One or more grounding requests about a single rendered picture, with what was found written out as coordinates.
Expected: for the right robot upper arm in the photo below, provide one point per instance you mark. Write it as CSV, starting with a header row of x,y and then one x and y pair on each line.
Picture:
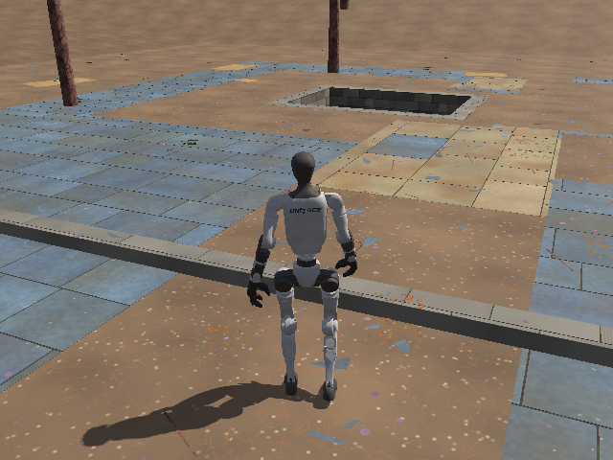
x,y
335,202

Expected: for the left robot hand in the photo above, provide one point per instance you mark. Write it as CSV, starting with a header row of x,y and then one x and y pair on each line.
x,y
252,292

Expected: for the left robot upper arm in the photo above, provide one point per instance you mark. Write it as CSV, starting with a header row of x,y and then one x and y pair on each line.
x,y
274,204

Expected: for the right robot forearm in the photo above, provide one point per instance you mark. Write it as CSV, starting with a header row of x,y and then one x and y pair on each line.
x,y
349,250

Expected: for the robot left shin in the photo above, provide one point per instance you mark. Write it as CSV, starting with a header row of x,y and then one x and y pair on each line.
x,y
289,352

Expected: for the left robot forearm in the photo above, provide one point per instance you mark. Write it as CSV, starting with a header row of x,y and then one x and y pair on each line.
x,y
259,264

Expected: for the robot left thigh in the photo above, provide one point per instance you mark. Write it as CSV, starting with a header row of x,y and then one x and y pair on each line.
x,y
284,286

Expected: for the right robot hand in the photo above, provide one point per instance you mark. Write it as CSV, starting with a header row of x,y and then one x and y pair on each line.
x,y
343,263

